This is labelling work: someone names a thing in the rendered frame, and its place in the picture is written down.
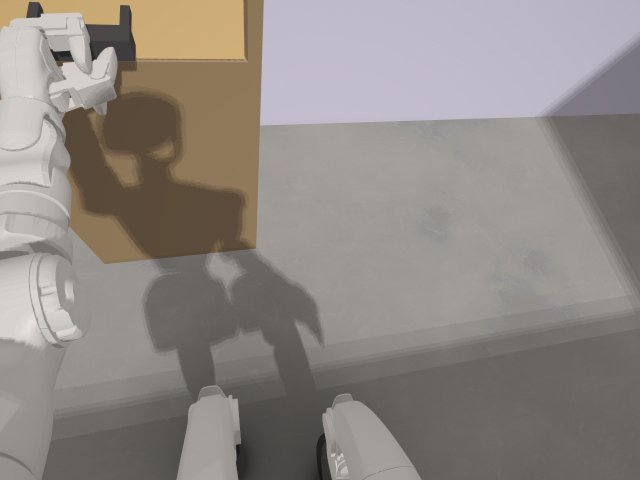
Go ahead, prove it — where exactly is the left robot hand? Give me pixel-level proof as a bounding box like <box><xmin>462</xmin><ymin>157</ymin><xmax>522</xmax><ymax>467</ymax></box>
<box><xmin>0</xmin><ymin>13</ymin><xmax>118</xmax><ymax>121</ymax></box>

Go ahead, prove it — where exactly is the robot right thigh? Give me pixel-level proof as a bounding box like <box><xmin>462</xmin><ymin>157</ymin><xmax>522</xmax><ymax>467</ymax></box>
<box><xmin>322</xmin><ymin>401</ymin><xmax>421</xmax><ymax>480</ymax></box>

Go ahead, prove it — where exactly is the drawer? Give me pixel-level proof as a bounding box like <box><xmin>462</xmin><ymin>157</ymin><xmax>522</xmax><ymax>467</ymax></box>
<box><xmin>0</xmin><ymin>0</ymin><xmax>244</xmax><ymax>59</ymax></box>

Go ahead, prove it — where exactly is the robot left upper arm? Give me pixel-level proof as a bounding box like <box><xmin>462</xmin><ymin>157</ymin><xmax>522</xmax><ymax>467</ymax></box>
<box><xmin>0</xmin><ymin>252</ymin><xmax>91</xmax><ymax>480</ymax></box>

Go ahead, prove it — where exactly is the cabinet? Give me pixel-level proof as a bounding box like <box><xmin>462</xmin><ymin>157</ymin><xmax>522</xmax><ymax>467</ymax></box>
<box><xmin>0</xmin><ymin>0</ymin><xmax>264</xmax><ymax>264</ymax></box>

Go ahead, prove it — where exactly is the robot thigh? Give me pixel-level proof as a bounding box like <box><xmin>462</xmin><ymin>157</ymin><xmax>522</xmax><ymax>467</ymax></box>
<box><xmin>322</xmin><ymin>401</ymin><xmax>421</xmax><ymax>480</ymax></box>
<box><xmin>177</xmin><ymin>394</ymin><xmax>241</xmax><ymax>480</ymax></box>

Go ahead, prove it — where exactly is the robot left forearm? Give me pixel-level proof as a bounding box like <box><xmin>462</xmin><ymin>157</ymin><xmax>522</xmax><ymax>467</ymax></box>
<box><xmin>0</xmin><ymin>97</ymin><xmax>73</xmax><ymax>265</ymax></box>

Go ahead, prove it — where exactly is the handle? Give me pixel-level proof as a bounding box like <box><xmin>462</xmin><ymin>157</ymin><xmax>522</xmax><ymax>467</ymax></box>
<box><xmin>26</xmin><ymin>2</ymin><xmax>136</xmax><ymax>61</ymax></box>

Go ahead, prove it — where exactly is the robot left thigh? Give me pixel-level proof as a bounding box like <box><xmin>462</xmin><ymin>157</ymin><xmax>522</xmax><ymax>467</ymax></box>
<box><xmin>177</xmin><ymin>394</ymin><xmax>241</xmax><ymax>480</ymax></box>

